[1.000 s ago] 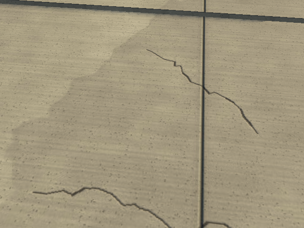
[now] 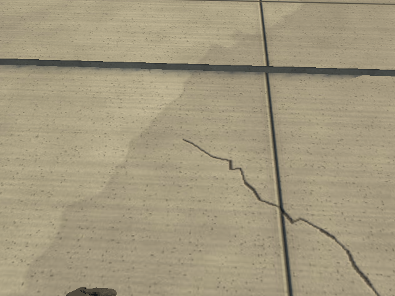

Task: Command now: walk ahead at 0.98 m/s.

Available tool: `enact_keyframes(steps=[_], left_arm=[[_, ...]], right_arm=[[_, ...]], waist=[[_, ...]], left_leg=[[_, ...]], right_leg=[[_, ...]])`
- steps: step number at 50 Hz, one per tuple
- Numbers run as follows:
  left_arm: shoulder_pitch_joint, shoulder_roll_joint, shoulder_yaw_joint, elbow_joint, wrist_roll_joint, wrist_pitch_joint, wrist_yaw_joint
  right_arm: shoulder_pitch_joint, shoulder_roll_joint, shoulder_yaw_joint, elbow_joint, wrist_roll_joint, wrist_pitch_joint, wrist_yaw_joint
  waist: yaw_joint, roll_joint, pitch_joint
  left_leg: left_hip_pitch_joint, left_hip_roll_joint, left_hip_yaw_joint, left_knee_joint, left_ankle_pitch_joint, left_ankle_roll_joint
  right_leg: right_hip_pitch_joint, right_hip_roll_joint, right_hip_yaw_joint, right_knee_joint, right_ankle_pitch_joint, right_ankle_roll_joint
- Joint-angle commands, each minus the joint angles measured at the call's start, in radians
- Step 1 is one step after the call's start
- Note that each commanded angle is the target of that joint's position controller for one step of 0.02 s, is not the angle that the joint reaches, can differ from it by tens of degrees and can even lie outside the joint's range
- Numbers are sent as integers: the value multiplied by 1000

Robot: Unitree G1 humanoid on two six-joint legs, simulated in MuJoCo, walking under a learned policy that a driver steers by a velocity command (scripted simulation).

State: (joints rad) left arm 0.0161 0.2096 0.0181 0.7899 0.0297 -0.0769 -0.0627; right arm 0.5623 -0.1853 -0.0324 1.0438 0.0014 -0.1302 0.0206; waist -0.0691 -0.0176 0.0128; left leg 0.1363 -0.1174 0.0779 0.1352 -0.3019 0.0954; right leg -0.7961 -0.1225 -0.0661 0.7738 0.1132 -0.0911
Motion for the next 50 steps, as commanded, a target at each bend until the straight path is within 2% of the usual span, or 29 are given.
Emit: enact_keyframes(steps=[1, 4, 6, 7, 8, 9, 10, 11, 12, 14, 17, 18, 20, 21, 22, 24, 26, 27, 28, 29, 30, 31, 32, 33, 35, 37, 41, 47, 50], left_arm=[[-126, 28, -10, -80, -14, -10, -1], [-55, 94, 9, -68, -9, -11, 21], [276, 167, 44, 26, -11, -10, 47], [463, 214, 67, 78, 5, -5, 66], [537, 294, 89, 91, 33, -2, 77], [496, 274, 94, 95, 27, -2, 55], [391, 202, 87, 95, 11, -9, 43], [344, 135, 72, 102, 5, -19, 38], [314, 93, 62, 113, 13, -27, 37], [324, 53, 42, 147, 3, -41, 48], [372, 83, 33, 180, -29, -70, 45], [381, 92, 31, 186, -30, -73, 43], [385, 104, 31, 190, -40, -71, 43], [403, 128, 35, 169, -67, -68, 58], [429, 188, 47, 171, -73, -63, 66], [453, 224, 61, 168, -73, -42, 81], [418, 199, 64, 148, -64, -14, 93], [347, 179, 60, 110, -63, -4, 94], [326, 90, 37, 42, -37, 3, 96], [591, -1, 11, 59, -39, 8, 87], [688, 78, 20, 66, -64, 21, 79], [595, 128, 34, 38, -75, 44, 86], [484, 153, 52, 18, -66, 67, 96], [436, 177, 72, 3, -67, 91, 106], [435, 121, 71, -23, -65, 121, 113], [376, 93, 70, -77, -61, 119, 116], [293, 112, 74, -130, -56, 114, 88], [167, 172, 98, -204, -56, 143, 46], [203, 188, 118, -204, -47, 145, 49]], right_arm=[[-6, -145, -12, -54, 5, -25, -13], [6, -205, -17, -43, -20, -4, -34], [-42, -252, -32, -43, -45, 26, -53], [-91, -237, -32, -59, -46, 30, -52], [-60, -86, -4, -102, -31, 20, -32], [20, -81, -3, -123, 30, 0, -17], [-125, -141, -10, -154, 19, -3, -27], [-210, -142, -10, -175, 10, -5, -23], [-235, -118, -6, -179, -3, 2, -17], [-219, -64, 7, -189, -40, 35, 9], [-340, -63, 16, -250, -55, 48, 17], [-396, -63, 21, -277, -56, 42, 17], [-462, -37, 42, -299, -46, 24, 25], [-559, -58, 29, -322, 20, -4, 5], [-593, -86, 25, -351, 26, -14, -2], [-604, -153, 1, -372, 8, -14, -15], [-461, -217, -28, -345, -5, -9, -29], [-297, -244, -41, -305, -18, -5, -35], [-139, -303, -46, -279, -52, 6, -47], [-193, -260, -9, -318, -97, 14, -36], [-255, -244, -17, -349, -55, 27, -16], [-376, -201, -18, -388, -25, 43, -17], [-441, -145, -4, -383, -8, 57, -28], [-483, -130, 5, -375, -9, 61, -37], [-539, -160, -10, -353, -33, 61, -35], [-542, -183, -25, -334, -37, 52, -40], [-570, -224, -48, -336, -24, 69, -63], [-551, -271, -72, -315, 11, 106, -46], [-503, -258, -78, -286, 30, 124, -36]], waist=[[31, 51, 156], [88, 125, 35], [248, 161, -138], [332, 143, -217], [267, -89, -302], [186, -237, -400], [171, -85, -211], [153, 11, -99], [109, 78, -31], [34, 42, 22], [16, 30, 131], [19, 27, 142], [41, -1, 124], [94, 8, 78], [93, -9, 53], [84, -60, 24], [-2, -108, -72], [-96, -118, -153], [-121, 33, -338], [18, 331, -561], [32, 310, -650], [46, 193, -522], [55, 73, -330], [83, 68, -208], [127, 106, -95], [125, 127, -75], [113, 103, -148], [83, 132, -100], [105, 84, -100]], left_leg=[[-199, 252, -67, -146, 733, 46], [40, 291, -41, 93, 1307, 18], [26, 314, -33, 512, 1353, 22], [-158, 280, -24, 805, 1120, 33], [-509, 140, -30, 1205, 271, 31], [-802, 24, -167, 1429, -150, 27], [-899, 122, -181, 1384, -19, 54], [-884, 154, -168, 1322, 48, 54], [-839, 187, -172, 1260, 62, 49], [-768, 229, -172, 1178, 59, 19], [-788, 240, -73, 1000, 101, -41], [-756, 220, -39, 881, 165, -56], [-571, 153, 22, 585, 356, -68], [-541, 108, -17, 514, 422, -84], [-528, 87, -39, 416, 481, -85], [-485, 63, -85, 291, 555, -76], [-304, 46, -96, 292, 570, -52], [-128, 109, -123, 298, 668, -33], [154, 370, -310, 449, 1116, 31], [323, 633, -582, 514, 1570, 187], [293, 679, -675, 442, 1246, 275], [146, 622, -598, 354, 787, 248], [-66, 526, -467, 272, 565, 197], [-244, 468, -367, 220, 482, 167], [-480, 420, -204, 139, 432, 141], [-494, 410, -111, 111, 514, 152], [-413, 452, -29, 101, 434, 163], [-303, 491, 50, 150, 269, 93], [-296, 456, 109, 316, 162, -9]], right_leg=[[231, 76, -77, -177, 96, -28], [332, 189, -111, -219, -82, -61], [647, 212, -67, -256, -200, -96], [893, 125, 12, -241, -307, -125], [1150, -147, 372, -219, -536, -179], [1287, -280, 899, -440, -687, -289], [1144, -216, 756, -508, -691, -239], [974, -187, 608, -535, -582, -216], [834, -146, 507, -564, -500, -184], [654, -75, 372, -615, -467, -138], [542, -27, 197, -631, 223, -132], [513, 12, 142, -621, 401, -126], [441, 98, 65, -587, 469, -92], [477, 84, 114, -557, 400, -84], [537, 64, 155, -545, 345, -73], [640, 44, 223, -480, 265, -34], [662, 67, 245, -277, 342, 22], [598, 110, 232, -60, 284, 67], [415, 205, 179, 317, -227, 117], [277, 283, 244, 663, -915, 126], [213, 213, 298, 820, -843, 141], [121, 134, 210, 813, -738, 152], [96, 88, 147, 740, -642, 169], [133, 58, 134, 712, -606, 176], [244, 31, 108, 597, -575, 172], [242, 16, 91, 458, -526, 167], [289, -11, 74, 243, -331, 138], [365, 31, -13, -11, -376, 71], [495, 83, -33, -232, -291, 5]])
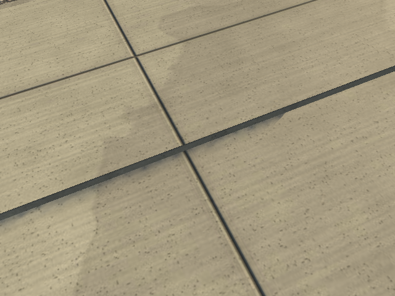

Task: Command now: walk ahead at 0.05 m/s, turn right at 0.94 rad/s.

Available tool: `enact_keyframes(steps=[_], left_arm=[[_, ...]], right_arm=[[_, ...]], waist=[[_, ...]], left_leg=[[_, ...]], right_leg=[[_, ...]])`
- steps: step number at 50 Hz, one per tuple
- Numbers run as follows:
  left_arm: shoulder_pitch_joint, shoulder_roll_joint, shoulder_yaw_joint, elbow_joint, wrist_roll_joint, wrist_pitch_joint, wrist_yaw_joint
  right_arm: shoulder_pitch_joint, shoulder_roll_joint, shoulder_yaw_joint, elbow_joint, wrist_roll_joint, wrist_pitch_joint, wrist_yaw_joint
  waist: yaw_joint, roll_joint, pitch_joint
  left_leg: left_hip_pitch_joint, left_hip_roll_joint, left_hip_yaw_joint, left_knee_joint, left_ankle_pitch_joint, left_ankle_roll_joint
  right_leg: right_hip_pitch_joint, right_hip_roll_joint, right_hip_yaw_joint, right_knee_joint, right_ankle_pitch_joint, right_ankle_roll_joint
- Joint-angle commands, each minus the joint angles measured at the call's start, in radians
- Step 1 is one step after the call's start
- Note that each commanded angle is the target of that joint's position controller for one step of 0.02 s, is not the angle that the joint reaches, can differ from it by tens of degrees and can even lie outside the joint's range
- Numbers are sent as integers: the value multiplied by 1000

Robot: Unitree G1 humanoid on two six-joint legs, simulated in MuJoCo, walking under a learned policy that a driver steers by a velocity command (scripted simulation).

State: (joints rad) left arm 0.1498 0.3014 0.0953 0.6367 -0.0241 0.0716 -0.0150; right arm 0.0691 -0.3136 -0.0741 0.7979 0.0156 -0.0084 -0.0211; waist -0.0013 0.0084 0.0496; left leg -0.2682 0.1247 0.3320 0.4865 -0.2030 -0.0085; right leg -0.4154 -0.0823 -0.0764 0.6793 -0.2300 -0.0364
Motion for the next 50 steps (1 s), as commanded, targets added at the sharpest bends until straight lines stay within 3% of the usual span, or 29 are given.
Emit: enact_keyframes(steps=[1, 2, 3, 4, 5, 6, 8, 13, 18, 19, 20, 22, 23, 24, 25, 26, 27, 28, 30, 31, 35, 38, 39, 40, 41, 42, 44, 46, 50], left_arm=[[137, 184, 72, -39, 13, -9, 20], [163, 318, 96, -57, 21, -14, 36], [174, 297, 85, -79, 52, -49, 25], [141, 275, 79, -82, 49, -74, 16], [94, 256, 75, -87, 26, -84, 22], [42, 209, 60, -102, 5, -78, 30], [-13, 172, 42, -136, 8, -61, 48], [3, 179, 45, -160, 12, -47, 67], [15, 80, -10, -140, 46, -50, 42], [2, 39, -30, -129, 50, -55, 36], [24, 33, -36, -110, 50, -60, 29], [67, 112, -15, -91, 55, -76, 21], [36, 94, -21, -101, 49, -89, 25], [18, 76, -22, -139, 22, -112, 23], [-62, 80, -18, -161, -28, -145, 28], [-170, 113, -10, -188, -48, -174, 31], [-190, 101, -11, -185, -31, -192, 27], [-174, 77, -15, -178, -3, -206, 20], [-170, 44, -16, -163, 22, -221, 7], [-137, 27, -36, -143, 109, -171, -26], [-169, -5, -50, -163, 49, -126, -31], [-32, 52, -31, -108, 30, -138, 19], [80, 108, -15, -83, 37, -147, 40], [241, 201, 9, -69, 66, -153, 57], [263, 300, 29, -51, 90, -144, 61], [195, 226, 17, -56, 97, -142, 53], [161, 109, -21, -52, 85, -149, 35], [192, 96, -29, -12, 73, -158, 33], [250, 78, -34, 56, 61, -185, 17]], right_arm=[[40, -97, -33, -25, 2, 10, 12], [-2, -61, -21, -85, -41, 7, 14], [-100, -73, -22, -125, -46, -5, 10], [-131, -96, -31, -132, -18, -9, 8], [-114, -91, -31, -122, -10, -13, 0], [-89, -102, -35, -105, -23, -13, -10], [-58, -100, -39, -103, -30, -15, -9], [-47, -42, -15, -93, -16, -14, 4], [-2, -42, -2, -83, -13, -3, 27], [13, -19, 7, -79, -15, -7, 35], [53, 6, 17, -65, -16, -12, 45], [91, -58, 1, -59, -7, -20, 51], [146, -86, -1, -57, 0, -31, 49], [207, -173, -23, -34, 2, -41, 45], [248, -219, -38, -36, -10, -54, 45], [293, -195, -35, -30, -20, -69, 37], [308, -167, -28, -31, -18, -80, 36], [309, -149, -26, -39, -3, -82, 34], [307, -107, -20, -54, 23, -67, 17], [298, -174, -51, -37, -49, -39, 36], [305, -137, -59, -52, -34, -10, 50], [229, -135, -67, -85, -28, -13, 48], [218, -105, -61, -93, -23, -26, 47], [221, -18, -35, -120, -8, -43, 45], [174, 23, -10, -192, 13, -48, 42], [155, -32, -13, -189, -10, -31, 39], [132, -58, -20, -166, -44, -19, 70], [108, -56, -18, -171, -54, -1, 101], [-11, -44, -1, -222, -52, 14, 121]], waist=[[43, -107, -120], [5, -402, -84], [64, -274, -214], [52, -162, -212], [17, -105, -184], [-7, -78, -178], [-38, -100, -199], [-16, -122, -223], [25, -159, -223], [12, -150, -214], [2, -151, -227], [19, -151, -115], [0, -89, -46], [14, 103, 43], [-27, 235, 134], [-80, 205, 164], [-78, 142, 116], [-69, 126, 58], [-62, 119, -9], [-60, 117, -7], [-66, 184, -18], [24, 111, -60], [80, 66, -113], [154, -120, -239], [145, -320, -266], [100, -196, -179], [73, -84, -81], [61, -127, -28], [47, -112, 37]], left_leg=[[-7, 120, -75, 187, -53, 19], [-400, -46, -62, 535, -459, -80], [-494, -103, -311, 717, -472, -79], [-530, -101, -375, 753, -382, -51], [-541, -94, -402, 722, -282, -30], [-525, -80, -418, 690, -223, -27], [-419, -106, -414, 646, -149, -34], [-330, -158, -423, 376, -82, -60], [-126, -93, -369, 282, -124, -41], [-56, -82, -362, 197, -92, -28], [35, -114, -312, 99, -24, -13], [27, -143, -308, 124, -209, 51], [-23, -61, -459, 8, -408, 116], [-39, 37, -749, -199, -717, 231], [-5, 188, -1112, -398, -872, 330], [54, 243, -1210, -417, -794, 351], [118, 213, -1156, -383, -679, 324], [168, 167, -1081, -354, -586, 299], [171, 72, -901, -323, -387, 245], [106, -13, -803, -306, -311, 215], [-14, -81, -767, -269, -266, 211], [-191, -102, -771, -145, -210, 161], [-319, -139, -727, -14, -220, 128], [-422, -219, -595, 300, -318, 99], [-623, -247, -475, 516, -338, 88], [-661, -117, -450, 666, -239, 94], [-641, -76, -417, 708, -134, 82], [-650, -42, -390, 742, -87, 69], [-731, -27, -389, 779, 31, 62]], right_leg=[[231, -23, 139, -257, 340, -108], [411, -226, 521, -270, 673, -265], [415, -274, 652, -311, 555, -363], [421, -241, 577, -331, 470, -325], [398, -192, 517, -327, 407, -265], [363, -168, 476, -317, 380, -224], [265, -119, 427, -304, 399, -199], [262, -82, 443, -268, 305, -185], [169, -110, 424, -220, 345, -184], [139, -100, 405, -217, 288, -167], [106, -65, 370, -239, -15, -138], [5, -19, 378, -243, -545, -104], [-42, 14, 329, -115, -576, -75], [-158, 115, 154, 44, -468, -13], [-307, 144, 95, 200, -333, 4], [-416, 97, 188, 298, -299, -1], [-427, 85, 212, 328, -245, -5], [-412, 87, 207, 307, -197, -3], [-293, 92, 170, 186, -93, 20], [-212, 126, 96, 171, -71, 49], [0, 176, 66, -64, -136, 104], [384, 163, 83, -289, 19, 91], [597, 86, 129, -274, 10, 66], [787, -159, 373, -343, -289, 24], [770, -374, 797, -476, -612, -53], [660, -381, 784, -457, -619, -86], [533, -261, 503, -456, -387, -64], [483, -197, 341, -501, -234, -50], [478, -187, 151, -531, 53, -46]])
Over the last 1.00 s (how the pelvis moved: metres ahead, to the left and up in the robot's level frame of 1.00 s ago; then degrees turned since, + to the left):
0.64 -0.01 0.00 -31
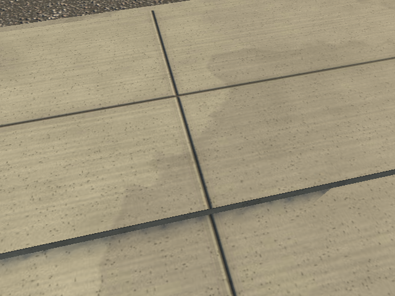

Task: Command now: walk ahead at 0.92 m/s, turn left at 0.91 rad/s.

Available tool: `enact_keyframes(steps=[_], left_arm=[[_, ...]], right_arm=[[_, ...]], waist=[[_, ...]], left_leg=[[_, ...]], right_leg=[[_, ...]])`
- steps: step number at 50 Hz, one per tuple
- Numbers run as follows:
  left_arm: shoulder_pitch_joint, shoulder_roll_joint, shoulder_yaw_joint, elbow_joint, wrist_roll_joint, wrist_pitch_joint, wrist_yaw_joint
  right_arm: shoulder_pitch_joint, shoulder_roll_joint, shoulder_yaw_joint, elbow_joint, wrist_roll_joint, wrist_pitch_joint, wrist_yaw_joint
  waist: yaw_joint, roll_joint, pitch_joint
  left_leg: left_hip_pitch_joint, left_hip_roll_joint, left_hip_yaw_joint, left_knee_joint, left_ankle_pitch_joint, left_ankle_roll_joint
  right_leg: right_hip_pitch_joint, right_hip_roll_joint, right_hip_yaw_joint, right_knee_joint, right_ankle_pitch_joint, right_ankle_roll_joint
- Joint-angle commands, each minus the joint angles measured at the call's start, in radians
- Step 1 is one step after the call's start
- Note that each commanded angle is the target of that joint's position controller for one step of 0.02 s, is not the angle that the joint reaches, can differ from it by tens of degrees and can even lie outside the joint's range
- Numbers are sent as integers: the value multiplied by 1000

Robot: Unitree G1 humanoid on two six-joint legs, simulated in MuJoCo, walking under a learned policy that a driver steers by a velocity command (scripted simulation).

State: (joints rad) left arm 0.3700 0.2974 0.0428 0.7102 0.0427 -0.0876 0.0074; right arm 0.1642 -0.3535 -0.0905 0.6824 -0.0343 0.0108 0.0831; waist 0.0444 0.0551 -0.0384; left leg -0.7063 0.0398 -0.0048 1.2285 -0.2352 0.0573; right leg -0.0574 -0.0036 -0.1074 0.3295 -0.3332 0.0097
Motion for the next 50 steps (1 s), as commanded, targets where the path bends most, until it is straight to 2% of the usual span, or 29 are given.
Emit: enact_keyframes(steps=[1, 5, 6, 8, 10, 11, 12, 13, 14, 15, 16, 19, 23, 28, 30, 31, 32, 33, 34, 35, 36, 37, 38, 40, 41, 43, 48, 49, 50], left_arm=[[20, 76, 16, -6, -5, -32, -7], [28, 84, 18, 50, -4, -36, 0], [43, 125, 23, 55, -2, -39, 2], [75, 181, 37, 80, -6, -28, 10], [23, 253, 58, 61, 2, 8, 16], [-10, 248, 57, 40, 5, 15, 13], [-18, 139, 36, 25, 8, 9, -7], [15, 109, 16, -107, -12, -15, -19], [-122, 170, 20, -126, -1, -37, -20], [-125, 145, 10, -128, -12, -46, -18], [-128, 124, -1, -123, 2, -41, -12], [-45, 99, -13, -83, 42, 22, -12], [-275, 38, -42, -166, 24, 33, -32], [-396, 0, -62, -171, 5, 8, -39], [-350, 56, -43, -155, 8, 7, -29], [-331, 119, 3, -192, -56, -27, -14], [-192, 157, 20, -147, -62, -42, -12], [21, 175, 41, -71, -25, -42, -20], [185, 128, 35, -11, -22, -33, -22], [157, 97, 24, -1, -30, -26, -14], [50, 99, 23, -16, -42, -19, -9], [-52, 89, 19, -27, -50, -18, 1], [-112, 73, 15, -48, -51, -18, 15], [-211, 97, 23, -80, -45, 0, 19], [-257, 110, 28, -96, -46, 4, 15], [-270, 148, 47, -111, -53, 17, 12], [-212, 137, 65, -117, -78, 78, 40], [-179, 77, 50, -113, -73, 80, 32], [-102, 12, 31, -136, -79, 84, 29]], right_arm=[[-138, -6, 20, -123, -1, -4, 20], [-256, -4, 44, -145, 6, -2, 38], [-284, 26, 61, -175, 6, -6, 41], [-238, 6, 59, -161, 3, -6, 24], [87, -76, 21, -79, 11, -14, 0], [320, -138, -15, 0, 6, -20, -21], [271, -218, -53, 12, 36, -6, -46], [190, -330, -65, -50, 1, 9, -44], [242, -281, -63, -56, 7, 16, -56], [229, -243, -54, -19, 11, 5, -67], [207, -199, -41, -2, 13, -14, -73], [122, -115, -5, -11, 22, -60, -81], [196, -76, 11, 38, 29, -99, -69], [328, -82, 15, 119, 49, -105, -80], [339, -133, 9, 136, 34, -101, -88], [331, -87, 17, 133, 57, -83, -107], [298, -87, 22, 128, 47, -70, -109], [327, -21, 44, 121, 60, -69, -103], [274, -14, 62, 109, 51, -62, -97], [202, -113, 31, 76, 66, -62, -89], [93, -99, 38, 18, 69, -66, -84], [41, -59, 53, -7, 50, -73, -77], [35, -32, 59, -13, 31, -72, -71], [99, 30, 77, -14, 32, -61, -72], [135, 53, 86, -6, 31, -54, -79], [156, 38, 88, 2, 20, -49, -91], [52, -20, 57, -44, 32, -6, -97], [111, -67, 35, -39, 13, -5, -105], [75, -137, 21, -68, -11, 3, -113]], waist=[[-12, -159, 146], [0, -111, 188], [-14, -135, 215], [-60, -155, 144], [-232, -199, -52], [-326, -158, -165], [-245, 83, -142], [-139, 219, -300], [-207, -11, -294], [-151, -50, -128], [-94, -129, -26], [13, -134, 46], [-43, -75, 165], [-135, -50, 124], [-104, -14, 49], [-34, 15, -31], [46, -4, -140], [109, -126, -363], [192, -354, -524], [183, -216, -497], [133, -136, -318], [77, -66, -156], [30, -22, -80], [-71, -43, 25], [-109, -72, 35], [-123, -121, -16], [-126, -120, -54], [-148, -29, -73], [-90, 208, -104]], left_leg=[[-283, 60, -46, 3, 93, -4], [-90, 9, 128, -252, 158, 42], [-7, 11, 157, -351, 143, 70], [138, -83, 233, -410, 79, 122], [484, -157, 200, -425, -36, 173], [818, -168, 112, -511, -40, 204], [1001, -34, -132, -600, -153, 208], [1212, 207, -740, -824, -261, 393], [1173, 196, -779, -921, -299, 364], [999, 189, -727, -967, -221, 333], [821, 147, -632, -974, -106, 303], [504, 44, -428, -994, 51, 286], [365, -33, -294, -1097, 216, 234], [599, -23, -210, -1008, 911, 100], [695, 13, -222, -904, 1161, 68], [713, 51, -285, -759, 1157, 46], [637, 9, -236, -553, 1185, -16], [278, -42, -235, -136, 997, -134], [144, -185, -180, 212, -194, -185], [114, -142, -264, 281, -307, -163], [59, -87, -207, 215, -312, -140], [7, -51, -140, 128, -300, -114], [52, -21, -116, 50, -265, -87], [192, -13, -95, -97, -230, -77], [285, -16, -81, -216, -213, -86], [449, -43, -76, -410, -30, -102], [596, -61, -96, -678, 205, -121], [692, 46, -156, -752, 83, -53], [678, 301, -487, -926, -119, 83]], right_leg=[[96, -260, 128, -196, 210, -86], [41, -176, -106, -250, 459, -48], [8, -210, -140, -205, 711, -39], [101, -231, -165, -51, 1271, -31], [83, -282, -142, 350, 1472, -57], [-102, -263, -128, 676, 1275, -50], [-415, -63, -114, 1064, 148, -18], [-773, 47, 44, 1366, -140, 25], [-827, -11, 190, 1329, -14, 6], [-823, -50, 185, 1240, 12, 3], [-758, -99, 185, 1122, 18, 6], [-580, -153, 174, 962, -43, 36], [-575, -156, 88, 620, 206, 42], [-467, -14, -1, 276, 493, -33], [-342, 75, -27, 250, 361, -60], [-225, 69, 45, 207, 390, -70], [1, 46, 44, 166, 537, -95], [507, -185, 333, 251, 579, -243], [676, -388, 627, 165, 828, -343], [588, -365, 624, 163, 773, -307], [418, -312, 535, 126, 701, -272], [244, -262, 477, 74, 663, -267], [85, -229, 455, 21, 617, -254], [-218, -185, 422, -62, 561, -255], [-340, -160, 368, -72, 597, -246], [-442, -107, 293, -40, 626, -230], [-503, -46, 406, 107, 5, -110], [-587, 38, 328, 301, -166, -53], [-668, 117, 202, 567, -266, -14]])
Over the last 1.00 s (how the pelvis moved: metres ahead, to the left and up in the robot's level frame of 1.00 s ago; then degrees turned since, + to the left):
0.26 -0.03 0.00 8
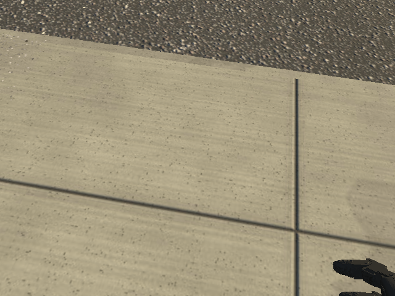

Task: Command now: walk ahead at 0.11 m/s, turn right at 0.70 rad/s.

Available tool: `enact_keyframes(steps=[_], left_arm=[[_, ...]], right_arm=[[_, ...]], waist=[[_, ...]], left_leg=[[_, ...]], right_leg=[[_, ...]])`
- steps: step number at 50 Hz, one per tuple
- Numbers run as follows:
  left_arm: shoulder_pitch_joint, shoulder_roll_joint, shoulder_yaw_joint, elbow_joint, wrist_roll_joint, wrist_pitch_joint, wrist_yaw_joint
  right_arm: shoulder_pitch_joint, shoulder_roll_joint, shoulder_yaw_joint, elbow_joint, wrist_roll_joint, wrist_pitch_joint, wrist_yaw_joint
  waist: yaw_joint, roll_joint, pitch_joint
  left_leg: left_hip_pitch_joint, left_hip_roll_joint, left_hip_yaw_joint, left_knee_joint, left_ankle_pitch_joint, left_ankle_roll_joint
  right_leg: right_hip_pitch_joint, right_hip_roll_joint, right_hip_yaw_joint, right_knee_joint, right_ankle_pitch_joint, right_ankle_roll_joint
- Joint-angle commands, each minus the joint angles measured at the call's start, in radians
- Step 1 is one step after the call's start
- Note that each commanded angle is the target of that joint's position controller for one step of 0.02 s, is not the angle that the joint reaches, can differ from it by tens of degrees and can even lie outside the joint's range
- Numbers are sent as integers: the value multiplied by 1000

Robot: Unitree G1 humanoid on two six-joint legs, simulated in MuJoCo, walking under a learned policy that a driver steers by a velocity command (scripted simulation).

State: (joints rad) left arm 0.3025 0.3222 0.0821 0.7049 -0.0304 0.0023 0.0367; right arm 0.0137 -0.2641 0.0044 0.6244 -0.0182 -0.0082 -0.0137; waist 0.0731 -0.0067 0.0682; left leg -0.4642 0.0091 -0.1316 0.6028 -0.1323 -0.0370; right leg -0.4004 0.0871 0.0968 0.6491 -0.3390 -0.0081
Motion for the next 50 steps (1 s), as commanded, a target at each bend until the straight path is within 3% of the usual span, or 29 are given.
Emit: enact_keyframes(steps=[1, 2, 4, 7, 10, 13, 15, 17, 18, 19, 20, 21, 22, 23, 25, 26, 28, 30, 32, 33, 34, 35, 36, 37, 38, 40, 44, 47, 50], left_arm=[[2, 54, 6, -141, -13, -5, 0], [28, 112, 24, -118, -17, 6, 5], [56, 119, 36, -89, -1, 28, 16], [-24, 47, 14, -133, 2, 37, 3], [-94, 9, -5, -171, 4, 34, -22], [-62, 45, 5, -164, -6, 33, -58], [-45, 75, 18, -148, -8, 39, -72], [-3, 60, 20, -113, -9, 37, -75], [76, 49, 23, -63, -10, 30, -71], [211, 71, 41, 12, -11, 21, -65], [286, 196, 81, 26, 5, 9, -58], [260, 165, 57, -19, 89, 10, -71], [196, 135, 42, -70, 84, 3, -67], [122, 151, 43, -102, 86, 5, -54], [87, 158, 39, -105, 72, 4, -48], [12, 185, 43, -124, 69, 4, -49], [-43, 149, 33, -114, 61, -6, -62], [-62, 131, 25, -84, 61, -18, -68], [-129, 151, 33, -64, 64, -29, -63], [-179, 147, 36, -64, 65, -33, -57], [-244, 118, 30, -66, 67, -33, -51], [-297, 35, 0, -81, 83, -40, -48], [-334, -124, -55, -139, 86, -62, -50], [-169, -68, -56, -171, 79, -77, -58], [-120, 29, -40, -133, 90, -76, -63], [-211, 64, -40, -151, 95, -70, -67], [-365, 42, -65, -189, 78, -62, -92], [-475, -31, -92, -215, 63, -68, -105], [-489, -24, -86, -223, 53, -70, -94]], right_arm=[[126, -211, -74, -28, -36, 21, -22], [44, -145, -60, -53, -25, 15, -31], [-6, -95, -50, -57, 0, 8, -36], [39, -103, -62, -24, 3, 3, -50], [59, -134, -82, -1, 9, 13, -54], [75, -203, -115, 15, 41, 1, -27], [65, -211, -126, 23, 55, -17, -12], [46, -202, -131, 35, 61, -23, -3], [40, -178, -129, 44, 57, -18, -4], [41, -125, -118, 45, 35, -15, -2], [-38, -80, -106, -26, 19, -23, 6], [-59, -62, -79, -48, -95, -2, 30], [-79, -54, -75, -52, -93, -6, 46], [-61, -84, -79, -41, -64, -15, 60], [-65, -142, -94, -43, -40, -8, 71], [-39, -151, -96, -57, -22, 4, 71], [-6, -170, -102, -40, -13, 35, 65], [48, -138, -92, -27, -7, 57, 60], [175, -154, -104, -7, 5, 72, 33], [345, -166, -115, 32, 21, 72, 14], [573, -170, -127, 112, 29, 59, 0], [650, -171, -130, 174, 14, 36, 6], [550, -107, -89, 158, -8, 8, 31], [313, -111, -75, 79, -4, -9, 52], [237, -103, -83, 41, -2, -18, 57], [325, -116, -81, 81, -10, -53, 45], [467, -138, -88, 153, 1, -86, 16], [494, -150, -98, 177, 16, -82, 18], [506, -176, -104, 203, 22, -83, 19]], waist=[[-65, 340, -181], [-43, 290, -134], [-30, 175, -136], [-60, 120, -134], [-88, 112, -167], [-72, 163, -203], [-53, 162, -163], [-20, 119, -124], [9, 62, -124], [45, -71, -127], [73, -324, -65], [77, -300, -52], [57, -191, -47], [25, -137, -77], [-8, -104, -128], [-57, -173, -128], [-93, -149, -112], [-130, -142, -102], [-214, -175, -96], [-294, -180, -124], [-399, -68, -183], [-413, 140, -167], [-275, 250, -50], [-82, 220, -11], [-38, 125, 37], [-49, 16, 90], [-125, 10, 114], [-172, 31, 76], [-171, 89, 15]], left_leg=[[348, 379, -469, -369, -326, 267], [299, 342, -383, -359, -295, 261], [297, 277, -192, -302, -87, 228], [319, 260, -37, -285, 114, 244], [355, 279, 47, -277, 182, 252], [299, 309, 66, -375, -218, 212], [291, 329, 73, -403, -370, 186], [277, 314, 138, -359, -417, 149], [234, 270, 201, -262, -440, 123], [139, 189, 279, -36, -436, 99], [-184, 72, 338, 299, -420, 24], [-425, 12, 246, 509, -470, -3], [-429, 38, 176, 574, -404, -13], [-378, 50, 161, 549, -337, -37], [-275, 22, 199, 525, -388, -56], [-216, 0, 214, 480, -393, -69], [-111, -5, 252, 397, -350, -61], [55, -19, 286, 261, -314, -18], [249, -44, 296, 136, -335, 62], [391, -23, 260, 58, -284, 108], [598, -16, 270, -94, -153, 142], [685, 14, 222, -170, -172, 151], [599, 139, -202, -171, -408, 202], [481, 250, -558, -380, -540, 283], [388, 306, -570, -441, -660, 350], [285, 245, -477, -488, -583, 353], [326, 156, -302, -558, -247, 329], [316, 88, -173, -527, 39, 292], [352, 109, -145, -450, 312, 261]], right_leg=[[-345, -61, -11, 431, -205, 28], [-352, -91, -20, 526, -155, 51], [-349, -119, -43, 628, -91, 88], [-332, -156, -76, 537, -23, 105], [-231, -176, -97, 312, 10, 95], [-45, -173, -142, 138, 29, 35], [8, -173, -166, 60, 7, -16], [90, -166, -209, -61, 14, -64], [197, -132, -247, -141, 36, -87], [347, -88, -241, -189, -12, -113], [491, -241, 84, -238, -151, -227], [557, -328, 360, -356, -221, -239], [508, -348, 353, -381, -89, -227], [473, -330, 326, -397, -17, -222], [441, -283, 288, -423, 3, -208], [388, -281, 327, -457, -25, -224], [359, -247, 253, -486, 19, -193], [332, -223, 171, -512, 110, -157], [309, -243, 109, -399, 506, -140], [261, -271, 95, -242, 702, -143], [167, -227, 43, 45, 713, -140], [-14, -79, -32, 475, 296, -138], [-364, 35, -1, 768, -51, -132], [-457, -7, 46, 738, 23, -115], [-431, -83, 9, 722, 55, -73], [-393, -140, 3, 596, 22, -9], [-397, -167, -67, 319, 175, 44], [-236, -107, -133, 73, 266, 49], [-71, -70, -150, -49, 293, 33]])
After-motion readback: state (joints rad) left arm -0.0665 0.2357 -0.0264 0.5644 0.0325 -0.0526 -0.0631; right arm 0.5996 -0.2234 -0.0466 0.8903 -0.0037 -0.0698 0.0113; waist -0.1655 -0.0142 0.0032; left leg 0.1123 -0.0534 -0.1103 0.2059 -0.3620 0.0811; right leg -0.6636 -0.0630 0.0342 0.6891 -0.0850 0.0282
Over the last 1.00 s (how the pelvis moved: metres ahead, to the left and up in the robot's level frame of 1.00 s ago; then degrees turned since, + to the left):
0.67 0.26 0.02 21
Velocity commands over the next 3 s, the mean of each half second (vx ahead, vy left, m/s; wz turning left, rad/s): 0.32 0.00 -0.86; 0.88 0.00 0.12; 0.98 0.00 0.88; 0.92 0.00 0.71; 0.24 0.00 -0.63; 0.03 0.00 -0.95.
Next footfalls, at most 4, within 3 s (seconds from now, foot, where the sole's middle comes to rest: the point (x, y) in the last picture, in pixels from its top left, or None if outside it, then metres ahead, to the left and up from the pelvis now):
0.38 right None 0.07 -0.13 -0.75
0.70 left None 0.26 -0.09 -0.76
1.08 right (346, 283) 0.54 -0.46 -0.76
1.54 left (286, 172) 0.97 -0.29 -0.76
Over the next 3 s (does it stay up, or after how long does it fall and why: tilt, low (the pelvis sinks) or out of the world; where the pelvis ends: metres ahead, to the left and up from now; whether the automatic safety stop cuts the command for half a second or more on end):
stays up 1.47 -0.23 0.02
